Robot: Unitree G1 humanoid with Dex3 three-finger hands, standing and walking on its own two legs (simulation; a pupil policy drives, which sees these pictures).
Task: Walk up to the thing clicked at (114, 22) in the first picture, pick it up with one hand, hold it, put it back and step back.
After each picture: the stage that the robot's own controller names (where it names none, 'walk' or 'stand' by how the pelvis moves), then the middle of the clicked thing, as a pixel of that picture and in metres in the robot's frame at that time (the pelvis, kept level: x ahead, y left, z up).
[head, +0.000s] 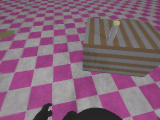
stand; (113, 32) +0.97 -0.20 -0.01
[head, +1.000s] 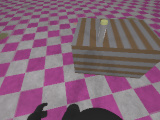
rise first; (102, 32) +0.89 -0.03 +0.02
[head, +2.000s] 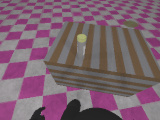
walk; (81, 48) +0.56 +0.16 +0.00
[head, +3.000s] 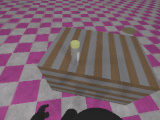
stand; (75, 54) +0.51 +0.17 +0.00
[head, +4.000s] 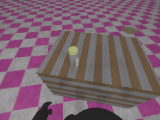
stand; (74, 60) +0.47 +0.17 -0.01
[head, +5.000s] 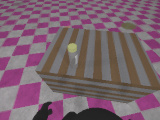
stand; (73, 57) +0.48 +0.18 -0.01
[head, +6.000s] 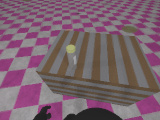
stand; (72, 58) +0.49 +0.19 -0.02
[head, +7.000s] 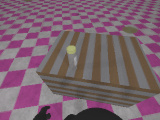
stand; (72, 59) +0.48 +0.19 -0.02
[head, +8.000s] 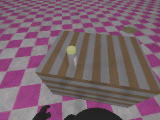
stand; (72, 59) +0.48 +0.19 -0.02
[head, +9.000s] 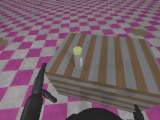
rise first; (78, 60) +0.48 +0.17 -0.01
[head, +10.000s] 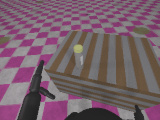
go down; (79, 58) +0.49 +0.17 -0.01
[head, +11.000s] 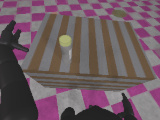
go down; (66, 51) +0.48 +0.15 +0.02
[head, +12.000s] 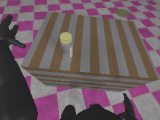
approach; (67, 49) +0.49 +0.16 +0.03
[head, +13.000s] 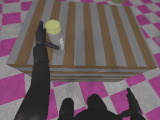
close in; (57, 41) +0.50 +0.17 +0.07
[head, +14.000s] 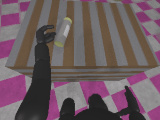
close; (63, 31) +0.67 +0.15 -0.02
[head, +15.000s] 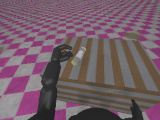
lift; (79, 55) +0.66 +0.18 -0.07
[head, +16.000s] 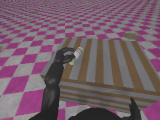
close; (76, 55) +0.68 +0.21 -0.08
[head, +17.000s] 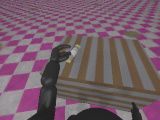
close; (73, 53) +0.69 +0.24 -0.09
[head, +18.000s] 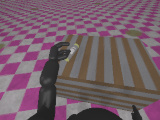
close; (71, 52) +0.70 +0.27 -0.09
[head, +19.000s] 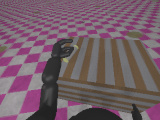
stand; (71, 53) +0.70 +0.29 -0.09
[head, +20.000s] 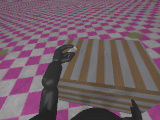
hold; (69, 54) +0.70 +0.31 -0.09
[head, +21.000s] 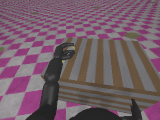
hold; (67, 53) +0.70 +0.32 -0.09
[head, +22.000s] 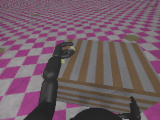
hold; (67, 54) +0.71 +0.32 -0.09
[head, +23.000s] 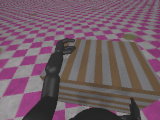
stand; (66, 54) +0.71 +0.33 -0.09
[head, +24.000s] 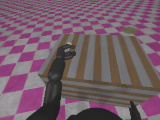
hold; (64, 50) +0.70 +0.34 -0.09
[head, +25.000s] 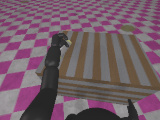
crouch; (64, 48) +0.70 +0.32 -0.09
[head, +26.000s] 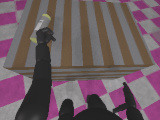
lower; (41, 28) +0.71 +0.31 -0.04
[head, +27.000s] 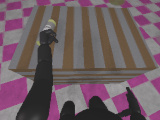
lower; (47, 32) +0.69 +0.30 -0.03
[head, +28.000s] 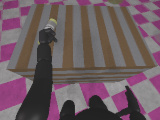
lower; (48, 32) +0.69 +0.28 -0.03
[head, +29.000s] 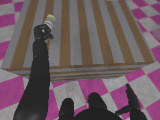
rest; (46, 29) +0.69 +0.26 -0.02
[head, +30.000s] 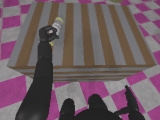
loosen; (54, 31) +0.69 +0.22 -0.03
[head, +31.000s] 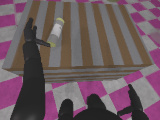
withdraw; (56, 31) +0.68 +0.19 -0.03
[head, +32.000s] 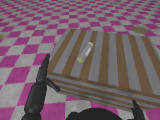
sink last; (85, 52) +0.63 +0.12 -0.06
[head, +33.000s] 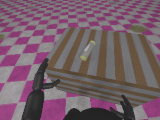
stand; (88, 50) +0.67 +0.10 -0.07
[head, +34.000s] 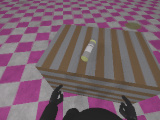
stand; (89, 49) +0.64 +0.06 -0.06
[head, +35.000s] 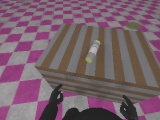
stand; (93, 50) +0.63 +0.02 -0.05
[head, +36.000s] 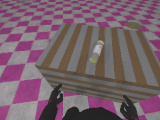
stand; (97, 51) +0.63 -0.02 -0.04
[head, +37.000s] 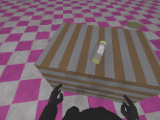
stand; (99, 51) +0.62 -0.04 -0.04
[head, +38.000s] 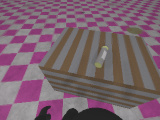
stand; (101, 56) +0.62 -0.06 -0.07
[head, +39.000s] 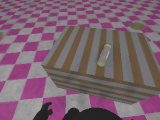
walk; (104, 54) +0.63 -0.09 -0.10
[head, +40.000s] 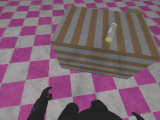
walk; (111, 32) +0.87 -0.15 -0.08
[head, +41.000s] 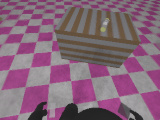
stand; (105, 24) +1.16 -0.09 -0.09
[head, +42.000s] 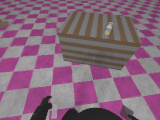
stand; (108, 28) +1.16 -0.17 -0.10
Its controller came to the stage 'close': yes
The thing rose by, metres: 0.00
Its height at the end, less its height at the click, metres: -0.09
